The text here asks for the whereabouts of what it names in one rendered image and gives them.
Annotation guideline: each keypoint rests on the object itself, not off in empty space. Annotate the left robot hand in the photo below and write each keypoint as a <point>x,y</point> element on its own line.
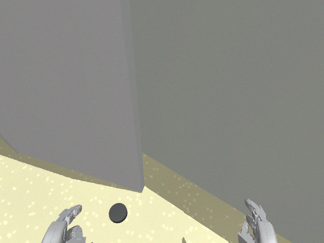
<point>57,231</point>

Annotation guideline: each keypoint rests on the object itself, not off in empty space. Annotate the right robot hand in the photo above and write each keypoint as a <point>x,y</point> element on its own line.
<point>263,230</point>

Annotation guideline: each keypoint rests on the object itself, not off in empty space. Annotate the tin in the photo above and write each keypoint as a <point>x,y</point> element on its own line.
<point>118,213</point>

